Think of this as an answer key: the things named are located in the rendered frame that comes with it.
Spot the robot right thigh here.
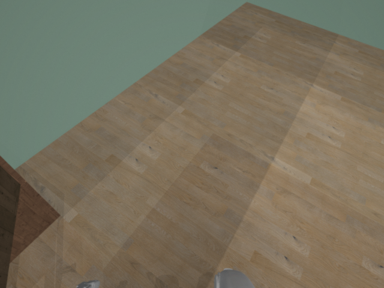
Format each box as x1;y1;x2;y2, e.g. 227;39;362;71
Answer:
214;269;255;288

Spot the cupboard door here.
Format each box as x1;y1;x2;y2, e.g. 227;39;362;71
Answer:
0;166;21;288

